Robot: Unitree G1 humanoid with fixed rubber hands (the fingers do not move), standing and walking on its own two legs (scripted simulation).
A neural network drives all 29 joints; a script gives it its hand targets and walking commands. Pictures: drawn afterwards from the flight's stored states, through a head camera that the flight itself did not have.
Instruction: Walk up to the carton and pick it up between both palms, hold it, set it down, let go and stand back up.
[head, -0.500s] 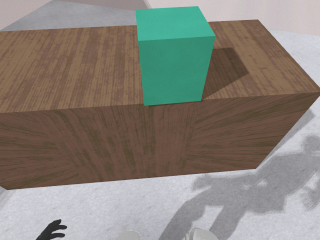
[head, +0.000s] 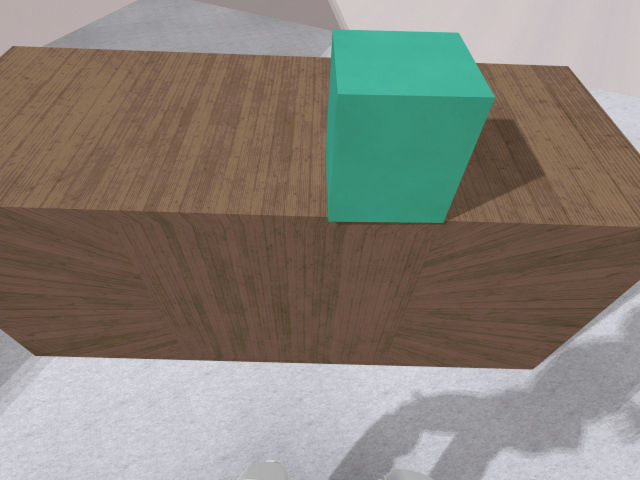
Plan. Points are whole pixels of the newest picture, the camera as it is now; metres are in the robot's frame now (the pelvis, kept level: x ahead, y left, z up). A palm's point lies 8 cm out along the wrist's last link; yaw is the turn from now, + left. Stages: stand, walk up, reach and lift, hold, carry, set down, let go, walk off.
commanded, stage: walk up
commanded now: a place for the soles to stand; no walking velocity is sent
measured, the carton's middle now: (390, 131) +0.65 -0.08 +0.08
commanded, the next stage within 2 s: none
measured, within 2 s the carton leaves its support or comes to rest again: neither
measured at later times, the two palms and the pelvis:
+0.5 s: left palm out of the picture +0.07 +0.29 -0.11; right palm out of the picture +0.07 -0.33 -0.10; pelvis +0.02 -0.01 +0.00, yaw +2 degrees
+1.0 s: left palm out of the picture +0.10 +0.30 -0.10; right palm out of the picture +0.08 -0.33 -0.09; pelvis +0.02 -0.01 +0.00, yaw +3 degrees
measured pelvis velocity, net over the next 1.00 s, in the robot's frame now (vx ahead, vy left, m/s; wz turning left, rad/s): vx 0.02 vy -0.01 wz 0.06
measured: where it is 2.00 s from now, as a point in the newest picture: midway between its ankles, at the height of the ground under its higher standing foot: outside the picture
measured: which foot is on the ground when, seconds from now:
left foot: down 0.00-1.00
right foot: up 0.00-0.20, down 0.22-1.00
